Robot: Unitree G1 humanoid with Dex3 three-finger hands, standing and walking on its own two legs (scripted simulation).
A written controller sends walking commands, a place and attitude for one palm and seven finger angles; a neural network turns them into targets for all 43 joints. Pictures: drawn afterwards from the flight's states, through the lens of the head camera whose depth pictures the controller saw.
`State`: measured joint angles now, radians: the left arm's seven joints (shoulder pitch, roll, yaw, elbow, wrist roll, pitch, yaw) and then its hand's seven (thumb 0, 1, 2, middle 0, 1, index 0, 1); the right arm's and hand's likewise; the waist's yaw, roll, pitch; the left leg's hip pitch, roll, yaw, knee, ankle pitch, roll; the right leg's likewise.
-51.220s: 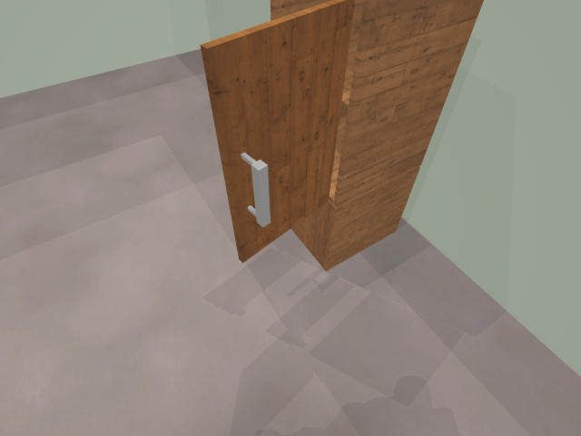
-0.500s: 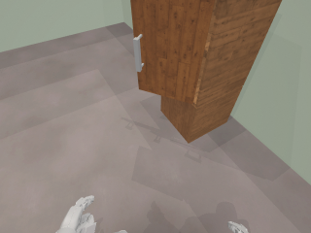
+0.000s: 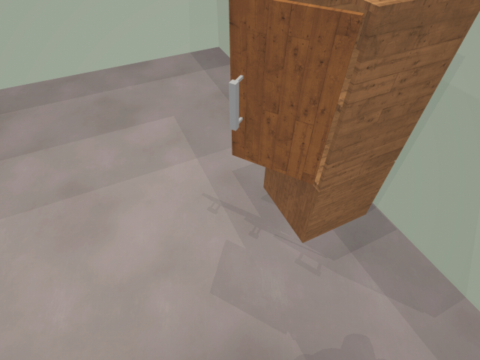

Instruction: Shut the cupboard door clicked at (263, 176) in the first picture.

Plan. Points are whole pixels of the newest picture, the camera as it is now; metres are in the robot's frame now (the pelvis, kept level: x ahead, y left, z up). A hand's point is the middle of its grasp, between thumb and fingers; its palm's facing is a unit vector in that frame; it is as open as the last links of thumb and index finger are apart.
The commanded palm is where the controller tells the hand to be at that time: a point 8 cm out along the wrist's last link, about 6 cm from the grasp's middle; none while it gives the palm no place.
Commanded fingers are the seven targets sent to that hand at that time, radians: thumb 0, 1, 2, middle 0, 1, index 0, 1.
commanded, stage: let the arm hang, fingers relaxed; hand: left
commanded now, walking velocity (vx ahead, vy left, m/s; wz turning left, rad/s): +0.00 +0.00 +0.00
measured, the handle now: (237, 103) +0.90 +0.07 -0.07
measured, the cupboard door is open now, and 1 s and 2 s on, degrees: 37 37 37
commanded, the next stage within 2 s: look to check the result in 0.38 s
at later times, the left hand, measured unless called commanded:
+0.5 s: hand out of the picture -0.02 +0.16 -0.18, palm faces +0.02 -0.98 -0.18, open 7.4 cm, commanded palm none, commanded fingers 0.00 0.90 0.90 -0.20 -0.30 -0.20 -0.30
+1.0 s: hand out of the picture +0.01 +0.18 -0.18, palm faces +0.00 -0.98 -0.21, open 7.4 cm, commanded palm none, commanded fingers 0.00 0.90 0.90 -0.20 -0.30 -0.20 -0.30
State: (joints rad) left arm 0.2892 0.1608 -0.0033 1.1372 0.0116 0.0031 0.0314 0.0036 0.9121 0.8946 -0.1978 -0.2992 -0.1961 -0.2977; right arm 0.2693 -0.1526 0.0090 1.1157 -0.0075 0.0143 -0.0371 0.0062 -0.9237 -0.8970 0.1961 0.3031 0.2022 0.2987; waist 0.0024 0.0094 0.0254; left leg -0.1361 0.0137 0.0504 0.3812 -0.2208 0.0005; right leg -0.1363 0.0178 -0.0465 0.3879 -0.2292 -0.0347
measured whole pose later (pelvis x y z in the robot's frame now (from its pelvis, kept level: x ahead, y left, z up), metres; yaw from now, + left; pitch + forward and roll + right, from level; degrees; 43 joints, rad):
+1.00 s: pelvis +0.00 +0.00 +0.00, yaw -1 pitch -2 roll +0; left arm 0.26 0.17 0.01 1.14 0.01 -0.01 0.03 0.01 0.91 0.89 -0.20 -0.30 -0.20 -0.30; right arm 0.28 -0.17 0.00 1.13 -0.01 0.00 -0.04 0.00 -0.91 -0.90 0.20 0.30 0.20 0.30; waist -0.01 0.00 0.04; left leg -0.12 0.03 0.06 0.37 -0.23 -0.01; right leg -0.13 0.03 -0.03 0.38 -0.23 -0.04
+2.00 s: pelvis -0.01 -0.04 -0.01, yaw +29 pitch +0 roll +3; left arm 0.20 0.22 0.05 0.89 0.04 0.02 0.03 0.01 0.90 0.89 -0.20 -0.30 -0.20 -0.30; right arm 0.15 -0.28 -0.09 0.89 -0.01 0.08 0.02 0.00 -0.91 -0.90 0.19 0.30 0.20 0.30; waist -0.03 0.00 0.12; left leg -0.48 0.00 0.02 1.00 -0.46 -0.06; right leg -0.21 -0.10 -0.09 0.56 -0.34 0.00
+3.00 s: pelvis +0.10 +0.10 -0.02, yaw +66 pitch +0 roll +1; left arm 0.28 0.22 0.08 0.95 0.03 0.02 -0.01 0.01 0.91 0.89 -0.20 -0.30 -0.20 -0.30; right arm 0.12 -0.22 -0.03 0.87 -0.03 -0.02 0.01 0.00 -0.91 -0.90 0.20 0.30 0.20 0.30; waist 0.02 -0.04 0.14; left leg -0.36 -0.03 0.08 0.62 -0.26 0.06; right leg -0.47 -0.16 -0.05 1.20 -0.42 0.05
